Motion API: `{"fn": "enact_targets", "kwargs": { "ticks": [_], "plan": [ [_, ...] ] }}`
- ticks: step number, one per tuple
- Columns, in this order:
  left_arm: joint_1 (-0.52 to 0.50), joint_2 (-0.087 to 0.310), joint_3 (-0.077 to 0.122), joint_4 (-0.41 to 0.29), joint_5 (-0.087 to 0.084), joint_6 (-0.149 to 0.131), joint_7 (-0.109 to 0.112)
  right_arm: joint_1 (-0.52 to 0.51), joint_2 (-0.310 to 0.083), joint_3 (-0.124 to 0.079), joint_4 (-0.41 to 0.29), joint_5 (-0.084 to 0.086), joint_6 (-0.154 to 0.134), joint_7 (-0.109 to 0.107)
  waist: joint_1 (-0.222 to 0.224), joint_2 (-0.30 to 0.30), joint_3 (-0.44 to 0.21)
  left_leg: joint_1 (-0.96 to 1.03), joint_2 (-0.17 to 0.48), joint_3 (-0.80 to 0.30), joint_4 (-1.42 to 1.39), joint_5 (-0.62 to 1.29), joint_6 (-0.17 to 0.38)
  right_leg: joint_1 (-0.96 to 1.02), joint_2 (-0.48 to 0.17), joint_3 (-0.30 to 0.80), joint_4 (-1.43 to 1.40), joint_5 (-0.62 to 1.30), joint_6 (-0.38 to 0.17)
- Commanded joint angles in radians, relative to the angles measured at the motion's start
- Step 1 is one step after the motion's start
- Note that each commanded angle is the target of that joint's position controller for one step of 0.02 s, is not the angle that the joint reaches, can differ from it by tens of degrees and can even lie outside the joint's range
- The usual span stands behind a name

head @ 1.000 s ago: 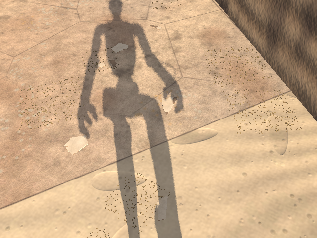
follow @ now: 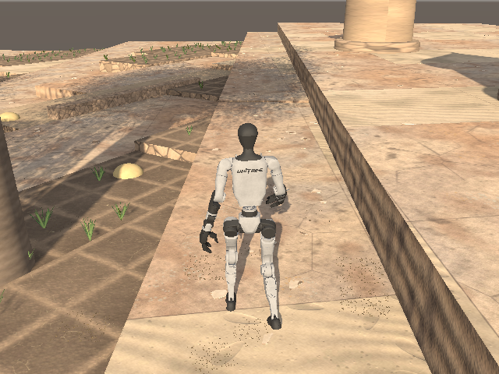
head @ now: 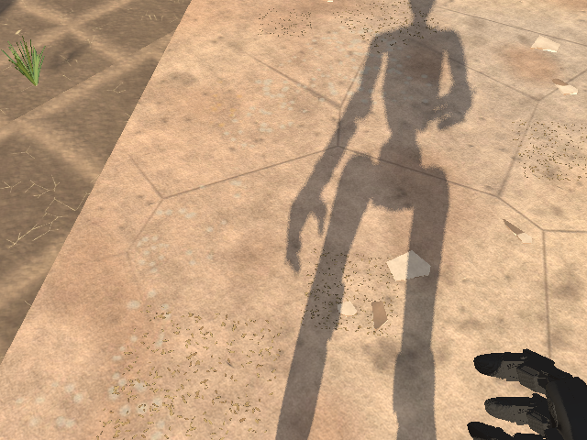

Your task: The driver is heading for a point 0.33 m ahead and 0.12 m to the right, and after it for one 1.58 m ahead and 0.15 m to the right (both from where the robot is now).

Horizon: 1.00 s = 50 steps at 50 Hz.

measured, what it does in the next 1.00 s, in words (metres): walks ahead: right foot, then left foot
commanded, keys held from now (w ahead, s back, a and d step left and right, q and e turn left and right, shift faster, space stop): w+e+shift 0.40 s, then w+q+shift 0.60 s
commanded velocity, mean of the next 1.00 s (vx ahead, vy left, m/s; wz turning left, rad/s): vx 1.00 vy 0.00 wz -0.17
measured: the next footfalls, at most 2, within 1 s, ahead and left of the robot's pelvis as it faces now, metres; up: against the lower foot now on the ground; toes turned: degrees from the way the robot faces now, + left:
right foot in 0.38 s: +0.52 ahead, -0.11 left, +0.00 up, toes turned -24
left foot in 0.82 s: +0.97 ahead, -0.17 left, +0.00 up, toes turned -13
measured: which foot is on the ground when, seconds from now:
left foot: down 0.00-0.38, up 0.40-0.80, down 0.82-1.00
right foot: up 0.00-0.36, down 0.38-0.84, up 0.86-1.00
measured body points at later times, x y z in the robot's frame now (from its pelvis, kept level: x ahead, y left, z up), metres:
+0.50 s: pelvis +0.45 -0.07 -0.01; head +0.48 -0.07 +0.44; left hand +0.67 +0.14 -0.13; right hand +0.43 -0.34 -0.12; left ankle +0.39 +0.12 -0.59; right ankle +0.48 -0.10 -0.72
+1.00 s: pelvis +0.93 -0.17 +0.01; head +0.95 -0.18 +0.46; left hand +1.16 +0.03 -0.07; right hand +0.87 -0.46 -0.12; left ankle +0.94 -0.16 -0.72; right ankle +0.90 -0.34 -0.62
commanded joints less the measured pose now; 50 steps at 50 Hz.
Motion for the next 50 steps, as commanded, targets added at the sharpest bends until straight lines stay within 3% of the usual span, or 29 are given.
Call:
{"fn": "enact_targets", "kwargs": {
  "ticks": [1,3,4,6,8,12,14,16,17,18,19,20,21,23,24,26,27,30,34,37,39,41,42,43,44,45,46,48,50],
  "plan": [
    [-0.164,0.094,0.009,-0.158,0.013,-0.003,0.007,0.353,-0.206,-0.097,0.052,0.013,0.016,-0.032,-0.215,0.155,-0.114,0.681,0.395,-0.67,-0.409,-0.611,0.149,-0.728,-0.07,-0.074,0.496,0.143,-0.045],
    [-0.23,0.078,0.01,-0.15,0.028,0.018,-0.015,0.317,-0.122,-0.079,0.079,0.017,0.005,-0.021,-0.179,0.083,0.005,0.51,0.29,-0.358,-0.412,-0.226,0.114,-0.671,-0.122,-0.076,0.421,0.2,-0.03],
    [-0.228,0.056,0.007,-0.158,0.037,0.034,-0.026,0.333,-0.107,-0.075,0.101,0.025,-0.004,-0.022,-0.152,0.128,0.025,0.469,0.277,-0.276,-0.421,-0.129,0.107,-0.655,-0.138,-0.075,0.401,0.201,-0.02],
    [-0.305,0.022,0.0,-0.188,0.043,0.06,-0.038,0.371,-0.058,-0.065,0.152,0.049,-0.02,-0.014,-0.138,0.102,0.065,0.462,0.236,-0.123,-0.445,0.069,0.074,-0.698,-0.155,-0.093,0.394,0.219,-0.017],
    [-0.387,0.012,-0.013,-0.248,0.047,0.066,-0.052,0.381,-0.061,-0.067,0.173,0.053,-0.033,-0.008,-0.118,0.108,0.075,0.465,0.247,-0.017,-0.457,0.285,0.079,-0.737,-0.163,-0.119,0.353,0.29,-0.018],
    [-0.545,0.024,-0.037,-0.319,0.041,0.06,-0.085,0.346,-0.105,-0.076,0.196,0.049,-0.041,-0.02,-0.097,0.045,0.136,0.371,0.163,0.222,-0.541,0.448,0.039,-0.56,-0.117,-0.251,0.003,0.485,-0.049],
    [-0.556,0.039,-0.04,-0.318,0.04,0.059,-0.088,0.393,-0.162,-0.085,0.209,0.049,-0.039,-0.027,-0.087,0.041,0.113,0.411,0.166,0.271,-0.469,0.878,0.025,-0.404,-0.033,-0.34,-0.096,0.503,-0.084],
    [-0.414,0.091,-0.024,-0.274,0.037,0.058,-0.075,0.401,-0.236,-0.104,0.2,0.046,-0.016,-0.041,0.001,0.094,0.007,0.492,0.196,0.268,-0.232,1.236,0.011,-0.232,0.04,-0.359,-0.112,0.425,-0.115],
    [-0.247,0.132,-0.005,-0.229,0.039,0.056,-0.064,0.364,-0.266,-0.112,0.186,0.041,0.002,-0.046,0.092,0.11,-0.077,0.462,0.219,0.251,-0.013,1.303,0.018,-0.052,0.063,-0.332,-0.113,0.378,-0.142],
    [-0.027,0.18,0.023,-0.157,0.04,0.053,-0.044,0.325,-0.268,-0.114,0.166,0.034,0.017,-0.044,0.18,0.09,-0.174,0.347,0.219,0.228,0.292,1.185,0.029,0.21,0.07,-0.264,-0.167,0.347,-0.18],
    [-0.02,0.227,0.05,-0.128,0.029,0.059,-0.014,0.344,-0.214,-0.106,0.177,0.022,0.022,-0.024,0.132,-0.042,-0.141,0.119,0.074,0.22,0.669,0.3,0.014,0.359,0.02,-0.155,-0.219,0.259,-0.207],
    [-0.148,0.344,0.068,-0.172,0.045,0.079,0.0,0.427,-0.094,-0.072,0.093,0.019,0.011,-0.014,-0.042,-0.258,-0.157,-0.242,-0.049,0.155,1.044,-0.316,-0.034,0.499,-0.198,0.306,-0.26,0.359,-0.32],
    [-0.12,0.345,0.076,-0.212,0.043,0.084,0.005,0.378,-0.152,-0.07,0.027,0.038,-0.012,-0.018,0.014,-0.157,-0.327,-0.369,-0.034,-0.057,1.076,-0.24,-0.016,0.593,-0.309,0.588,-0.489,0.134,-0.412],
    [-0.193,0.218,0.046,-0.185,0.043,0.063,0.026,0.34,-0.17,-0.062,0.064,0.044,-0.021,-0.02,-0.072,0.07,-0.038,-0.337,0.073,-0.042,0.88,-0.092,0.001,0.24,-0.306,0.475,-0.633,0.098,-0.304],
    [-0.237,0.184,0.032,-0.182,0.047,0.042,0.03,0.342,-0.151,-0.055,0.08,0.031,-0.007,-0.018,-0.118,0.109,0.005,-0.25,0.103,-0.047,0.82,-0.1,0.0,0.082,-0.269,0.384,-0.632,0.183,-0.273],
    [-0.25,0.124,0.004,-0.164,0.039,-0.002,0.027,0.391,-0.118,-0.048,0.119,0.025,0.042,0.0,-0.175,0.112,0.048,-0.116,0.143,-0.062,0.708,-0.116,-0.009,-0.117,-0.214,0.207,-0.671,0.326,-0.235],
    [-0.239,0.132,0.006,-0.144,0.037,-0.018,0.021,0.372,-0.097,-0.045,0.113,0.033,0.058,0.01,-0.182,0.076,0.072,-0.121,0.149,-0.056,0.643,-0.101,-0.01,-0.159,-0.199,0.14,-0.707,0.33,-0.222],
    [-0.189,0.118,0.004,-0.112,0.032,-0.051,0.0,0.181,-0.07,-0.038,0.063,0.062,0.059,0.024,-0.119,0.04,0.165,-0.188,0.124,-0.03,0.371,0.123,0.032,-0.142,-0.116,-0.082,-0.777,0.568,-0.123],
    [-0.151,0.118,-0.008,-0.087,0.017,-0.081,0.005,0.079,-0.037,-0.031,0.049,0.076,0.038,0.051,-0.082,0.015,0.13,-0.062,0.046,0.081,0.056,0.453,0.102,-0.01,-0.123,-0.236,-0.861,0.859,-0.034],
    [-0.143,0.158,-0.004,-0.078,0.029,-0.071,0.036,0.115,-0.08,-0.045,0.082,0.066,0.036,0.055,-0.113,-0.05,0.055,-0.006,-0.063,0.155,-0.024,0.418,0.127,0.221,-0.157,-0.301,-0.749,1.338,0.025],
    [-0.176,0.2,0.009,-0.088,0.056,-0.038,0.064,0.275,-0.14,-0.067,0.132,0.06,0.049,0.047,-0.213,-0.115,-0.044,0.136,-0.143,0.183,-0.003,0.256,0.15,0.303,-0.201,-0.32,-0.499,1.653,0.052],
    [-0.305,0.242,0.025,-0.128,0.074,-0.001,0.076,0.681,-0.223,-0.115,0.247,0.057,0.06,0.028,-0.43,-0.095,-0.165,0.5,-0.132,0.087,-0.047,0.088,0.227,0.123,-0.195,-0.323,0.113,1.576,0.05],
    [-0.352,0.146,0.0,-0.139,0.079,-0.012,0.056,0.726,-0.252,-0.133,0.273,0.063,0.072,0.012,-0.413,0.055,-0.124,0.646,-0.05,-0.039,-0.002,-0.001,0.262,-0.159,-0.048,-0.309,0.514,0.661,0.03],
    [-0.246,0.015,-0.035,-0.235,0.039,-0.034,0.031,0.589,-0.335,-0.15,0.24,0.039,0.08,0.007,-0.207,0.374,-0.185,0.906,0.178,-0.636,-0.124,-0.081,0.486,-0.681,0.091,-0.172,0.854,-0.077,0.102],
    [-0.301,0.072,-0.051,-0.261,0.053,-0.06,0.032,0.527,-0.28,-0.149,0.195,0.052,0.08,0.009,-0.249,0.139,-0.221,0.877,0.224,-0.843,-0.345,-0.248,0.488,-0.76,0.032,-0.029,0.8,0.027,0.063],
    [-0.355,0.108,-0.051,-0.267,0.056,-0.075,0.024,0.498,-0.225,-0.139,0.199,0.055,0.077,0.003,-0.214,-0.015,-0.098,0.706,0.21,-0.766,-0.411,-0.318,0.428,-0.729,-0.034,-0.01,0.668,0.132,0.047],
    [-0.36,0.109,-0.054,-0.265,0.061,-0.076,0.022,0.466,-0.188,-0.13,0.208,0.055,0.073,0.003,-0.156,-0.092,-0.005,0.531,0.173,-0.678,-0.435,-0.249,0.378,-0.664,-0.076,-0.035,0.548,0.163,0.047],
    [-0.357,0.092,-0.066,-0.275,0.094,-0.031,0.017,0.433,-0.167,-0.115,0.208,0.061,0.05,-0.006,-0.088,-0.093,0.076,0.3,0.072,-0.523,-0.454,-0.128,0.34,-0.566,-0.121,-0.054,0.433,0.141,0.083],
    [-0.409,0.08,-0.079,-0.31,0.096,0.003,0.01,0.422,-0.187,-0.117,0.198,0.068,0.025,0.001,-0.079,-0.049,0.116,0.131,0.0,-0.42,-0.494,-0.044,0.332,-0.492,-0.143,-0.108,0.257,0.155,0.113]
  ]
}}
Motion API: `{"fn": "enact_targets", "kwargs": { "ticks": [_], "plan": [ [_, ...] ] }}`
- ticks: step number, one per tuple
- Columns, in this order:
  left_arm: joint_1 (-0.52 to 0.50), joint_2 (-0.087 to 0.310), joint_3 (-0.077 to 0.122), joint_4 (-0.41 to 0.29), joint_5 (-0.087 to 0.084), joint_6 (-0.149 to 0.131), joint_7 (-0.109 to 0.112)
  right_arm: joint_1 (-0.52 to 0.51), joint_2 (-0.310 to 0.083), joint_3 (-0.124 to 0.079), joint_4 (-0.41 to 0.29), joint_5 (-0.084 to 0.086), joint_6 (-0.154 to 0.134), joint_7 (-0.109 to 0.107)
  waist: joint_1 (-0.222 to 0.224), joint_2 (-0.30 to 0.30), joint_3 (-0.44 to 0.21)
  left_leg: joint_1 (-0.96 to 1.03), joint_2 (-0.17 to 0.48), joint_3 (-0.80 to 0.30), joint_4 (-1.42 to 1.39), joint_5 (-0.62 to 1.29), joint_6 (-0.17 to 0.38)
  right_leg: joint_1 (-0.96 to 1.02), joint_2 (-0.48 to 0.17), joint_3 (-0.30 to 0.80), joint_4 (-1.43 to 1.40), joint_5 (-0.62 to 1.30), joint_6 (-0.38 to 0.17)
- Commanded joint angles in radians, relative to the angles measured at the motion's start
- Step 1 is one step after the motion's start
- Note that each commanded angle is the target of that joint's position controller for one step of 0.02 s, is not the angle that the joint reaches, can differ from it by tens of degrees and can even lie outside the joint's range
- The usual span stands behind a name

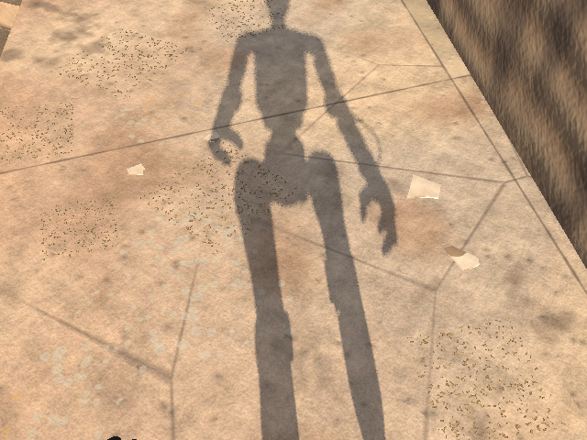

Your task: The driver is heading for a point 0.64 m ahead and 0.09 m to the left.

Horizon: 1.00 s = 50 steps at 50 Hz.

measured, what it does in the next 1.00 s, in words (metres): walks ahead, turning left: right foot, then left foot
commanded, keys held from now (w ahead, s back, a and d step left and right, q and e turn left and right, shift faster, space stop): w+q+shift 0.44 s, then shift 0.56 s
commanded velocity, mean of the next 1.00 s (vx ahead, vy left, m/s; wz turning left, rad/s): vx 0.65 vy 0.00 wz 0.61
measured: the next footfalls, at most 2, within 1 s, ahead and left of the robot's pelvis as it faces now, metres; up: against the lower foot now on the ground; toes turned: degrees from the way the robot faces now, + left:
right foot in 0.26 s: +0.49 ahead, -0.15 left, +0.00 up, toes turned +16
left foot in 0.66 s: +0.75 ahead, +0.21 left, +0.00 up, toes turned +31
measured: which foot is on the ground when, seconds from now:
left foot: down 0.00-0.26, up 0.28-0.64, down 0.66-1.00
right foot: up 0.00-0.24, down 0.26-0.66, up 0.68-1.00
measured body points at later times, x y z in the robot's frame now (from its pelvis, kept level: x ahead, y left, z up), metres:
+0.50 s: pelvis +0.47 -0.01 +0.01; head +0.50 +0.00 +0.45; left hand +0.33 +0.26 -0.11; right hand +0.79 -0.17 -0.06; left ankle +0.49 +0.10 -0.64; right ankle +0.45 -0.16 -0.73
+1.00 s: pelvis +0.74 +0.10 +0.01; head +0.76 +0.13 +0.46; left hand +0.73 +0.41 -0.10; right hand +0.99 -0.05 -0.10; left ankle +0.72 +0.18 -0.73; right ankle +0.91 +0.01 -0.70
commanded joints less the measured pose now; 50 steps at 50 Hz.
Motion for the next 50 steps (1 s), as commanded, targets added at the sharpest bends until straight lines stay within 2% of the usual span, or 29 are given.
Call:
{"fn": "enact_targets", "kwargs": {
  "ticks": [1,5,8,10,11,12,13,14,15,16,17,18,21,25,26,28,29,30,32,33,34,35,36,37,38,39,42,45,50],
  "plan": [
    [-0.043,0.117,0.014,-0.103,0.005,0.026,-0.011,-0.06,-0.142,-0.031,-0.092,0.009,-0.049,-0.003,0.073,-0.038,0.103,-0.194,0.224,-0.363,-0.333,0.034,0.151,-0.043,-0.036,-0.086,-0.228,0.079,0.043],
    [-0.21,0.083,-0.001,-0.163,-0.03,0.016,-0.021,0.018,-0.151,-0.046,-0.077,0.024,-0.051,0.004,-0.035,0.026,0.07,-0.109,0.188,-0.329,-0.299,0.373,0.065,0.047,0.017,-0.128,-0.571,0.417,0.041],
    [-0.25,0.103,0.005,-0.188,-0.038,0.008,-0.013,0.039,-0.17,-0.058,-0.073,0.018,-0.046,-0.004,-0.061,0.059,0.026,0.064,0.22,-0.358,-0.222,0.542,0.033,0.076,0.052,-0.109,-0.702,0.43,0.016],
    [-0.146,0.152,0.027,-0.161,-0.039,0.002,0.002,0.0,-0.2,-0.066,-0.085,0.015,-0.048,-0.013,-0.005,0.059,-0.061,0.112,0.218,-0.366,-0.072,0.761,-0.013,0.274,0.1,-0.097,-0.767,0.352,-0.003],
    [-0.003,0.204,0.051,-0.126,-0.048,-0.002,0.015,-0.033,-0.238,-0.073,-0.094,0.006,-0.051,-0.011,0.076,0.064,-0.156,0.113,0.216,-0.368,0.103,0.824,-0.034,0.436,0.106,-0.081,-0.752,0.266,-0.013],
    [0.222,0.25,0.077,-0.07,-0.049,-0.006,0.033,-0.108,-0.248,-0.075,-0.112,-0.001,-0.06,-0.007,0.209,0.061,-0.253,0.013,0.186,-0.35,0.34,0.752,-0.049,0.671,0.049,-0.05,-0.727,0.189,-0.028],
    [0.446,0.316,0.106,-0.032,-0.021,-0.008,0.056,-0.128,-0.122,-0.042,-0.141,-0.007,-0.073,-0.008,0.274,-0.068,-0.391,-0.139,0.139,-0.274,0.676,0.294,-0.043,0.907,-0.169,0.154,-0.712,-0.164,-0.055],
    [0.354,0.387,0.122,-0.044,0.007,-0.004,0.047,0.011,0.003,0.0,-0.207,0.055,-0.068,-0.006,0.122,-0.447,-0.542,-0.422,0.044,-0.152,0.957,-0.294,-0.08,1.086,-0.458,0.755,-0.926,-0.343,-0.171],
    [0.246,0.301,0.128,-0.062,-0.004,0.009,0.039,-0.039,-0.089,0.0,-0.176,0.023,-0.046,-0.019,0.127,-0.279,-0.424,-0.555,0.155,-0.108,1.009,-0.18,-0.061,0.966,-0.405,0.78,-0.978,-0.536,-0.191],
    [0.187,0.195,0.102,-0.063,-0.013,0.012,0.036,-0.148,-0.127,-0.01,-0.172,-0.001,-0.034,-0.011,0.143,-0.133,-0.256,-0.57,0.201,-0.08,0.959,-0.089,-0.067,0.813,-0.337,0.568,-0.975,-0.439,-0.169],
    [0.183,0.152,0.093,-0.035,-0.011,0.013,0.031,-0.195,-0.122,-0.012,-0.178,-0.011,-0.025,0.002,0.132,-0.034,-0.15,-0.552,0.232,-0.064,0.917,-0.059,-0.074,0.683,-0.298,0.413,-0.982,-0.231,-0.155],
    [0.213,0.141,0.088,0.003,-0.013,0.009,0.033,-0.251,-0.099,-0.009,-0.198,-0.026,-0.015,0.019,0.123,-0.024,-0.089,-0.543,0.263,-0.066,0.884,-0.058,-0.076,0.605,-0.254,0.284,-0.998,-0.089,-0.133],
    [0.271,0.095,0.079,0.087,-0.044,-0.02,0.013,-0.301,-0.018,0.018,-0.261,-0.028,0.026,0.048,0.07,-0.085,-0.011,-0.585,0.317,-0.048,0.866,-0.058,-0.083,0.514,-0.234,0.08,-1.047,0.127,-0.1],
    [0.18,0.116,0.079,0.102,-0.051,-0.047,0.002,-0.41,-0.004,0.044,-0.348,-0.033,0.019,0.063,0.0,-0.077,0.08,-0.496,0.285,0.01,0.556,0.114,-0.105,0.356,-0.156,-0.194,-1.093,0.654,-0.083],
    [0.167,0.117,0.078,0.107,-0.056,-0.051,-0.001,-0.418,0.0,0.05,-0.338,-0.034,0.01,0.071,-0.001,-0.047,0.087,-0.379,0.245,0.069,0.397,0.206,-0.106,0.306,-0.101,-0.273,-1.095,0.716,-0.067],
    [0.209,0.179,0.09,0.125,-0.063,-0.056,0.0,-0.405,0.008,0.055,-0.313,-0.033,-0.004,0.086,0.003,-0.061,0.061,-0.17,0.171,0.15,0.234,0.327,-0.097,0.289,-0.095,-0.3,-1.06,0.835,-0.068],
    [0.182,0.33,0.136,0.083,-0.106,-0.055,0.027,-0.375,-0.031,0.029,-0.32,0.045,-0.03,0.07,-0.017,-0.12,-0.012,-0.111,0.155,0.101,0.251,0.283,-0.1,0.374,-0.119,-0.264,-0.996,1.002,-0.072],
    [0.162,0.351,0.144,0.081,-0.119,-0.047,0.044,-0.341,-0.078,0.017,-0.315,0.039,-0.037,0.064,-0.059,-0.122,-0.053,-0.079,0.141,0.087,0.21,0.238,-0.08,0.436,-0.139,-0.258,-0.907,1.115,-0.063],
    [0.165,0.305,0.133,0.08,-0.119,-0.022,0.053,-0.147,-0.144,-0.024,-0.254,0.007,-0.029,0.042,-0.159,-0.08,-0.152,0.175,0.148,0.043,0.042,0.417,-0.02,0.428,-0.119,-0.263,-0.563,1.072,-0.03],
    [0.229,0.222,0.111,0.069,-0.093,-0.016,0.052,-0.111,-0.192,-0.032,-0.228,0.0,-0.018,0.023,-0.12,0.079,-0.186,0.391,0.269,-0.103,0.052,0.729,0.014,0.231,-0.011,-0.26,-0.21,0.316,0.012],
    [0.436,0.121,0.07,0.062,-0.061,-0.022,0.029,-0.184,-0.249,-0.021,-0.285,-0.041,-0.02,0.006,0.024,0.319,-0.406,0.699,0.581,-0.498,0.201,1.34,0.239,-0.053,0.095,-0.148,0.239,-0.384,0.054],
    [0.41,0.227,0.082,0.081,-0.089,-0.029,0.01,-0.149,-0.18,-0.014,-0.297,-0.038,-0.018,0.013,-0.062,0.144,-0.62,0.707,0.622,-0.573,0.118,1.223,0.303,-0.062,0.073,0.056,0.302,-0.343,0.044],
    [0.317,0.244,0.089,0.055,-0.112,-0.022,0.011,-0.208,-0.172,-0.016,-0.295,-0.014,-0.016,0.018,-0.037,0.058,-0.479,0.562,0.563,-0.483,0.061,1.02,0.26,-0.089,0.029,0.032,0.229,-0.283,0.039],
    [0.255,0.226,0.088,0.04,-0.1,-0.013,0.025,-0.278,-0.138,-0.01,-0.288,0.021,-0.023,0.02,0.006,-0.033,-0.308,0.377,0.502,-0.404,0.017,0.865,0.201,-0.122,-0.009,-0.008,0.13,-0.225,0.047],
    [0.229,0.214,0.089,0.049,-0.089,0.003,0.041,-0.315,-0.099,0.003,-0.287,0.029,-0.028,0.015,0.035,-0.063,-0.221,0.226,0.47,-0.36,-0.023,0.803,0.172,-0.098,-0.031,-0.017,0.076,-0.194,0.059],
    [0.242,0.215,0.094,0.05,-0.086,0.022,0.048,-0.332,-0.1,0.002,-0.281,0.015,-0.032,0.014,0.067,-0.055,-0.175,0.084,0.455,-0.325,-0.063,0.792,0.158,-0.021,-0.042,-0.017,0.038,-0.162,0.066],
    [0.258,0.149,0.087,0.043,-0.074,0.045,0.059,-0.348,-0.082,0.002,-0.246,-0.006,-0.04,0.013,0.107,0.018,-0.168,-0.106,0.412,-0.206,-0.11,0.835,0.144,0.098,-0.04,-0.034,-0.118,-0.103,0.078],
    [0.204,0.101,0.076,0.038,-0.066,0.049,0.058,-0.362,-0.072,0.0,-0.221,-0.002,-0.022,-0.005,0.098,0.054,-0.202,-0.12,0.352,-0.105,-0.097,0.799,0.097,0.162,-0.019,-0.058,-0.341,0.066,0.078],
    [0.077,0.118,0.081,0.019,-0.073,0.059,0.044,-0.327,-0.052,0.006,-0.169,0.0,-0.003,-0.008,0.056,0.096,-0.157,-0.108,0.361,-0.134,-0.076,0.454,0.055,0.243,0.01,-0.049,-0.583,0.19,0.057]
  ]
}}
